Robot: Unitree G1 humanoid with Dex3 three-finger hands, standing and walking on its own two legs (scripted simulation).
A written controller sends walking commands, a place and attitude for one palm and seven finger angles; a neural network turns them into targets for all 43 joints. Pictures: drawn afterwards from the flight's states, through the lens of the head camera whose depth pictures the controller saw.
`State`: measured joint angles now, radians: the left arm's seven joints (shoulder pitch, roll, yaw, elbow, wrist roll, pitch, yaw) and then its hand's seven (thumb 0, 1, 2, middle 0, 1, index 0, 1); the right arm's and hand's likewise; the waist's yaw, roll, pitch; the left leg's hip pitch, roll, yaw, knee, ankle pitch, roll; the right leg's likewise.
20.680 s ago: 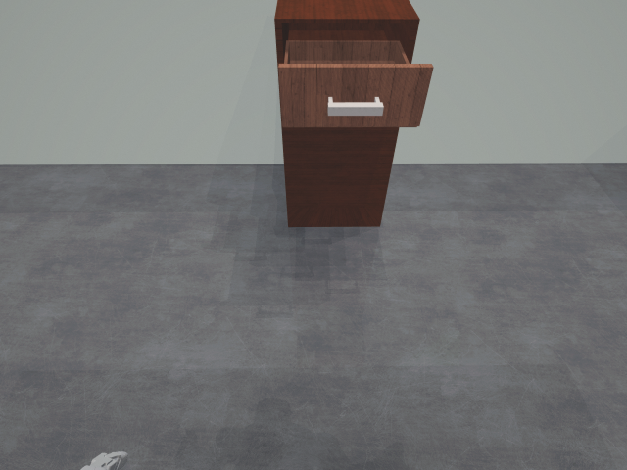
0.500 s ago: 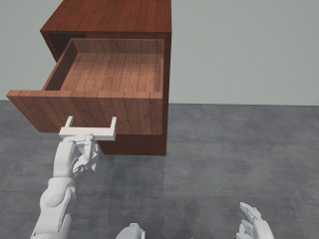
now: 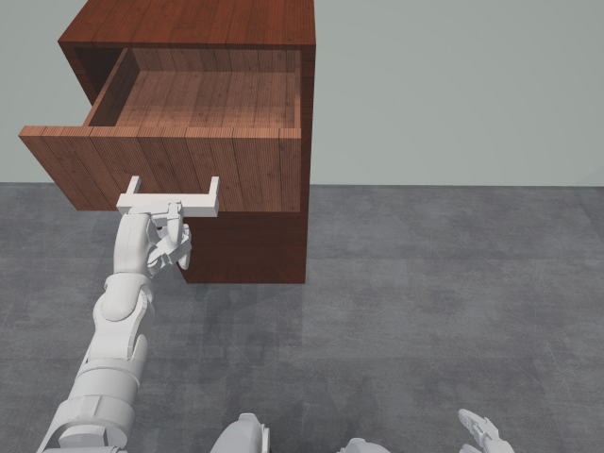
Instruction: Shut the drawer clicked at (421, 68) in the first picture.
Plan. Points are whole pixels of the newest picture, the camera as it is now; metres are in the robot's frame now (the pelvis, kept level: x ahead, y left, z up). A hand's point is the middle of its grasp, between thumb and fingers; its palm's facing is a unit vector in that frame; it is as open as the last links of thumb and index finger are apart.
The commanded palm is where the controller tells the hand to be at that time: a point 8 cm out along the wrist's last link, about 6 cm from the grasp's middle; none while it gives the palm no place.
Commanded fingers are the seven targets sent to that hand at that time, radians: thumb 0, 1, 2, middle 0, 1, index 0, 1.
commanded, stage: push the drawer shut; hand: left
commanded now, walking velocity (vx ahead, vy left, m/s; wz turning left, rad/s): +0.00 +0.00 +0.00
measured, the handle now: (172, 194) +0.46 +0.20 +0.06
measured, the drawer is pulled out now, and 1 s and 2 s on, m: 0.21 0.10 0.00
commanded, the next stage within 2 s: pull the fist back off the drawer in 2.00 s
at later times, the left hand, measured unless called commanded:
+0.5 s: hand (191, 203) +0.44 +0.17 +0.06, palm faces +0.03 -1.00 -0.05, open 3.3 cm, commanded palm +0.43 +0.22 +0.06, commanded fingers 0.00 0.90 0.90 -1.40 -1.60 -1.40 -1.60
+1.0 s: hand (193, 175) +0.49 +0.17 +0.06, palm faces +0.03 -1.00 -0.03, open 3.3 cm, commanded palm +0.49 +0.22 +0.06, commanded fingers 0.00 0.90 0.90 -1.40 -1.60 -1.40 -1.60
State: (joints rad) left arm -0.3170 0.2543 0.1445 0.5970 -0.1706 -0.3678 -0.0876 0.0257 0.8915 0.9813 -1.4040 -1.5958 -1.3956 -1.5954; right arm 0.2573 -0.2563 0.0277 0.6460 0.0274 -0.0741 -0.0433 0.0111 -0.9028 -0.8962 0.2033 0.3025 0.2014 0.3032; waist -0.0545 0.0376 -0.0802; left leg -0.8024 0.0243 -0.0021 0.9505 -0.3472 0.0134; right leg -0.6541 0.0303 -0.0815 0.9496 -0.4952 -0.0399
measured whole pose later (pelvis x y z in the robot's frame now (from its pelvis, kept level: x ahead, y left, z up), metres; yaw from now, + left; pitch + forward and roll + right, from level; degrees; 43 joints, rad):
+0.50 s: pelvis +0.01 +0.01 +0.00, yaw -1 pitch +14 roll -2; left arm -0.56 0.30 0.23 0.87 -0.13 -0.41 -0.10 0.03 0.86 0.95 -1.40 -1.60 -1.39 -1.60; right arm 0.31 -0.25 0.02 0.66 0.01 -0.02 -0.02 0.01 -0.90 -0.90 0.20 0.30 0.20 0.30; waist -0.09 0.04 -0.10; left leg -0.86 0.03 0.01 0.98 -0.37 0.02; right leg -0.72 0.04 -0.07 0.97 -0.50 -0.03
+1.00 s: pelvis +0.00 +0.01 -0.02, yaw -2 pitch +18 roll -3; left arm -0.82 0.42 0.34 1.12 -0.09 -0.41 -0.14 0.05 0.79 0.91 -1.40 -1.60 -1.39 -1.60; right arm 0.36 -0.26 0.03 0.67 0.00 0.01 -0.01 0.01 -0.90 -0.90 0.20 0.30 0.20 0.30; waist -0.14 0.04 -0.10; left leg -0.98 0.05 0.00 1.04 -0.38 0.02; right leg -0.83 0.05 -0.07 1.02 -0.51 -0.03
